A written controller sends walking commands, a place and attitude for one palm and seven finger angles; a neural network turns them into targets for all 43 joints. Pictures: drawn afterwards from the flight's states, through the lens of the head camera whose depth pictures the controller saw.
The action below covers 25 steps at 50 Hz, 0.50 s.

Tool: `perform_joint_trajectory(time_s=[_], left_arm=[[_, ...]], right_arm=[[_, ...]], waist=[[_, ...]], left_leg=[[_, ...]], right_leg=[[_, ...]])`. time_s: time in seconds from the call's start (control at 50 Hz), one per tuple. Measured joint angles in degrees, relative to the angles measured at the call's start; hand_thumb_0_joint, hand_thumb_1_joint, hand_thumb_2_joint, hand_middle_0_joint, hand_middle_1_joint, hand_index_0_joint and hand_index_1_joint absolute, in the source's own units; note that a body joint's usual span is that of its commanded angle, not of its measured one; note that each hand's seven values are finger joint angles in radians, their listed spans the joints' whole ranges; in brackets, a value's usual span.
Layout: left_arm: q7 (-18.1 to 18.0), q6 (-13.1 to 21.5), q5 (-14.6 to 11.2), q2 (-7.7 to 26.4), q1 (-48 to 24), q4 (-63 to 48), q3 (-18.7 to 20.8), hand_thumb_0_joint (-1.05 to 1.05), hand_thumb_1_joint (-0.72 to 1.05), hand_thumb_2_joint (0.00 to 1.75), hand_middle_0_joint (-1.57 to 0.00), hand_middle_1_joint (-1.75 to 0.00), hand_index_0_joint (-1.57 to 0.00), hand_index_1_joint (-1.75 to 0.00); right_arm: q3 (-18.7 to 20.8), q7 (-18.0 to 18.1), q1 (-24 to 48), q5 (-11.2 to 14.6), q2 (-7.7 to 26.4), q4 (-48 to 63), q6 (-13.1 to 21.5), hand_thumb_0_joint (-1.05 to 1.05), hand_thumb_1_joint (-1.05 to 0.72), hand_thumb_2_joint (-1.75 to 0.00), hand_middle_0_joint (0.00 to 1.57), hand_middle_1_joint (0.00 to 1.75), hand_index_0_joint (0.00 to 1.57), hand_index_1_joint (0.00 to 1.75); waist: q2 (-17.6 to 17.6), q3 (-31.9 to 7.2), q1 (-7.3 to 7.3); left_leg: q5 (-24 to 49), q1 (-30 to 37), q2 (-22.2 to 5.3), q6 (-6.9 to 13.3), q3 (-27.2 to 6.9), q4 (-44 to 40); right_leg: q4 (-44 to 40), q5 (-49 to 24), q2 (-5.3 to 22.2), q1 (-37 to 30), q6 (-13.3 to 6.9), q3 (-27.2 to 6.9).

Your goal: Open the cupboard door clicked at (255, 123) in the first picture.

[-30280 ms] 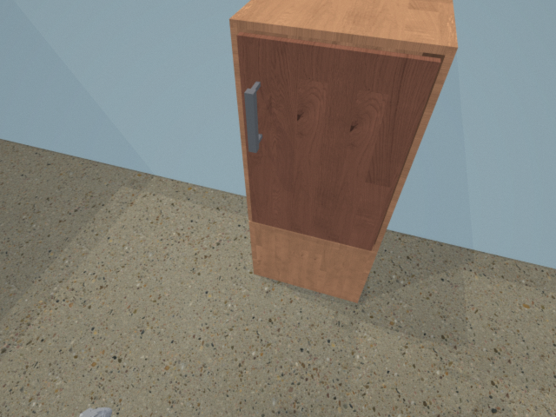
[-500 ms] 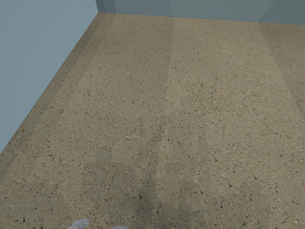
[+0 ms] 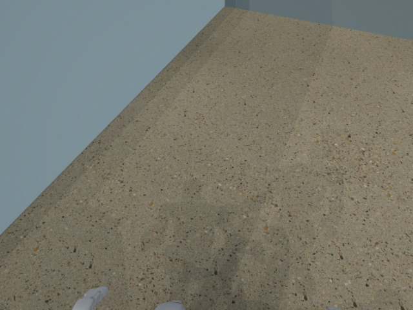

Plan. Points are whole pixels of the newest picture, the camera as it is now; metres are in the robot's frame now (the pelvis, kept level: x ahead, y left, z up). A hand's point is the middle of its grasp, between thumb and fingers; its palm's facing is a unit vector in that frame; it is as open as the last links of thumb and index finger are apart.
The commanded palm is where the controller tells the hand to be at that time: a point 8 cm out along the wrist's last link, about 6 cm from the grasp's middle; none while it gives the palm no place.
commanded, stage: turn to face it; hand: left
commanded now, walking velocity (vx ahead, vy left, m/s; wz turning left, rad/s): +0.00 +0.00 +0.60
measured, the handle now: out of the picture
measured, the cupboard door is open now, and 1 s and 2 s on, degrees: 44 44 44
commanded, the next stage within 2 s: none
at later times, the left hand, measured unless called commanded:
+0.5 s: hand out of the picture +0.00 +0.21 -0.16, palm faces +0.37 -0.89 -0.26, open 7.4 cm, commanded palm none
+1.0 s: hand out of the picture -0.01 +0.14 -0.15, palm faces +0.61 -0.76 -0.24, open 7.3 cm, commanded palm none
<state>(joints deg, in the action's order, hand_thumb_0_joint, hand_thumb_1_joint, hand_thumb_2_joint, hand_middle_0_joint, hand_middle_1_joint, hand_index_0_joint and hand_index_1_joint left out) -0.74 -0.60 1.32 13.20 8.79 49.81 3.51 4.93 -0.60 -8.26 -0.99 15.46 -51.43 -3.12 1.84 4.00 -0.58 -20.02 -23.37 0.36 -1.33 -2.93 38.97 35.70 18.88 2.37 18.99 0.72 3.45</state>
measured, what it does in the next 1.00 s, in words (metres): steps on the spot, turning left: left foot, then right foot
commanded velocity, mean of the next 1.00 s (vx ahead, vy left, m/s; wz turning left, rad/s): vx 0.00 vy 0.00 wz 0.60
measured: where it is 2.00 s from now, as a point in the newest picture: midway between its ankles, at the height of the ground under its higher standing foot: outside the picture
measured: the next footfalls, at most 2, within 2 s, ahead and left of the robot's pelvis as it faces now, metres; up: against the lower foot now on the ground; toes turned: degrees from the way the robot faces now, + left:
left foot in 0.36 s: +0.02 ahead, +0.12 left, +0.00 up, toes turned +21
right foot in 0.68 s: +0.13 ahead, -0.13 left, +0.00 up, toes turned +22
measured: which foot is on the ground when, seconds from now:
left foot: up 0.00-0.34, down 0.36-0.68, up 0.70-1.00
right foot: down 0.00-0.36, up 0.38-0.66, down 0.68-1.00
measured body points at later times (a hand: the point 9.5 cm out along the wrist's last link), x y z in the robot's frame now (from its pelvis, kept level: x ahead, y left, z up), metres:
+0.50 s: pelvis +0.02 -0.01 +0.01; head +0.07 +0.02 +0.45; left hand -0.02 +0.26 -0.14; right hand +0.21 -0.21 -0.13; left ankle -0.01 +0.10 -0.72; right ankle +0.04 -0.15 -0.66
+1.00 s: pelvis +0.05 -0.05 +0.01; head +0.09 -0.02 +0.46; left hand -0.04 +0.18 -0.13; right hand +0.28 -0.20 -0.13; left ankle -0.03 +0.05 -0.68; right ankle +0.09 -0.14 -0.72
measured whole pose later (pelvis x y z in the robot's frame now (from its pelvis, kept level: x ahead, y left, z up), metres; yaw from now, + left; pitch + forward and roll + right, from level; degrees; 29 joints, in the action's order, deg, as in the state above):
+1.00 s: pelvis +0.05 -0.05 +0.01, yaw +38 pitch +0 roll +2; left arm -1.4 -0.1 1.5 10.5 11.9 50.7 2.2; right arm 4.3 -1.9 -6.2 -0.5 13.6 -53.9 -4.8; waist -1.5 7.2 -0.6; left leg -25.6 -23.2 -1.4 -3.4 4.5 48.5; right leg 30.9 18.3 7.9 11.8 -0.4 14.2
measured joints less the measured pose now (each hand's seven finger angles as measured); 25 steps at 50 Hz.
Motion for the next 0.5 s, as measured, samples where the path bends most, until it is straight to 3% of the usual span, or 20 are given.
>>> perform_joint_trajectory(time_s=[0.04, 0.08, 0.12, 0.2, 0.28, 0.34, 0.36, 0.4, 0.44, 0.5], left_arm=[[-0.4, 0.4, 0.1, -0.9, 0.6, -0.1, -0.5, 0.00, 0.91, 0.90, -0.20, -0.30, -0.20, -0.30], [-0.7, 0.4, 0.1, -1.6, 1.7, 0.1, -0.9, 0.00, 0.91, 0.90, -0.20, -0.30, -0.20, -0.30], [-0.9, 0.3, 0.1, -2.0, 2.8, 0.6, -1.1, 0.00, 0.91, 0.90, -0.20, -0.30, -0.20, -0.30], [-0.7, 0.4, 0.1, -2.6, 4.3, 1.4, -1.5, 0.00, 0.90, 0.90, -0.20, -0.30, -0.20, -0.30], [-0.5, 0.5, 0.3, -2.5, 5.1, 2.0, -1.3, 0.00, 0.90, 0.90, -0.20, -0.30, -0.20, -0.30], [-0.2, 0.4, 0.0, -1.7, 6.0, 2.5, -0.8, 0.00, 0.90, 0.90, -0.20, -0.30, -0.21, -0.30], [0.0, 0.1, -0.2, -1.5, 6.5, 2.6, -0.6, 0.00, 0.90, 0.90, -0.20, -0.30, -0.21, -0.30], [-0.1, -1.5, -0.3, -0.3, 5.5, 3.3, -0.2, 0.00, 0.90, 0.90, -0.20, -0.30, -0.21, -0.30], [-0.4, -2.7, -0.3, 0.3, 4.2, 3.9, 0.3, 0.00, 0.90, 0.90, -0.20, -0.30, -0.20, -0.30], [-0.1, -3.0, -0.4, 0.7, 2.3, 3.5, 0.7, 0.01, 0.91, 0.90, -0.20, -0.30, -0.20, -0.30]], right_arm=[[0.4, -0.2, 0.7, 0.1, 0.4, -0.6, -0.8, 0.00, -0.91, -0.90, 0.20, 0.30, 0.20, 0.30], [0.5, -0.5, 1.4, 0.1, 0.4, -1.0, -1.4, 0.00, -0.91, -0.90, 0.20, 0.30, 0.19, 0.30], [0.3, -0.8, 2.0, 0.1, 0.0, -1.0, -1.6, 0.00, -0.91, -0.90, 0.20, 0.30, 0.19, 0.30], [-0.4, -1.3, 3.0, 0.4, -1.3, -1.0, -1.6, 0.00, -0.91, -0.90, 0.20, 0.30, 0.19, 0.30], [-1.1, -1.5, 4.2, 0.6, -2.3, -1.1, -1.4, 0.00, -0.91, -0.90, 0.20, 0.30, 0.19, 0.30], [-1.7, -1.6, 4.6, 0.5, -2.7, -0.4, -0.5, 0.00, -0.91, -0.90, 0.20, 0.30, 0.19, 0.30], [-1.7, -1.6, 4.5, 0.3, -2.5, 0.2, 0.1, 0.00, -0.91, -0.90, 0.20, 0.30, 0.19, 0.30], [-1.7, -1.2, 4.6, 0.2, -3.0, 0.4, 1.0, 0.00, -0.91, -0.90, 0.20, 0.30, 0.19, 0.30], [-1.8, -0.6, 3.8, 0.0, -3.2, 0.5, 1.3, 0.00, -0.91, -0.90, 0.20, 0.30, 0.20, 0.30], [-1.8, 0.1, 2.3, -0.2, -3.1, 0.0, 1.2, 0.00, -0.91, -0.90, 0.20, 0.30, 0.20, 0.30]], waist=[[0.5, 0.8, 0.12], [0.3, 1.4, 0.15], [-0.4, 1.8, -0.05], [-2.0, 2.6, 0.01], [-3.3, 3.4, 1.14], [-4.2, 3.4, 1.56], [-3.8, 2.8, 1.45], [-4.9, 3.5, 1.65], [-4.7, 3.2, 1.60], [-3.8, 2.8, 1.46]], left_leg=[[-6.6, -3.7, 1.0, -0.3, 0.1, 12.7], [-6.6, -6.3, 0.9, -1.0, 1.7, 22.8], [-5.5, -6.9, 0.2, -1.7, 3.3, 26.1], [-5.0, -3.8, -1.1, -2.4, 5.8, 18.4], [-5.2, 0.8, -1.4, -1.7, 7.9, 6.9], [1.1, 5.6, -0.9, -0.5, 9.6, -4.0], [6.8, 6.4, -1.2, 1.3, 9.0, -6.5], [4.5, 5.2, -0.4, 2.9, 8.2, -3.2], [1.9, 5.3, -0.2, 2.9, 6.9, -3.1], [3.4, 6.4, 0.0, 2.0, 4.8, -6.2]], right_leg=[[0.6, 0.6, 0.9, -0.8, -1.7, 1.7], [-1.1, 0.3, 1.8, -2.5, -2.1, 3.0], [-3.2, -0.4, 2.6, -4.1, -2.1, 4.3], [-5.6, -0.9, 4.2, -6.2, -2.0, 7.3], [-4.3, 0.6, 5.6, -6.6, -1.5, 10.6], [0.2, 3.4, 7.0, -5.5, -0.6, 12.8], [4.2, 4.6, 7.2, -3.7, 0.2, 12.8], [15.5, 11.0, 6.9, 1.0, 2.1, 7.3], [23.7, 12.0, 5.3, 5.1, 3.1, 2.9], [27.2, 8.1, 3.9, 8.6, 3.8, -0.6]])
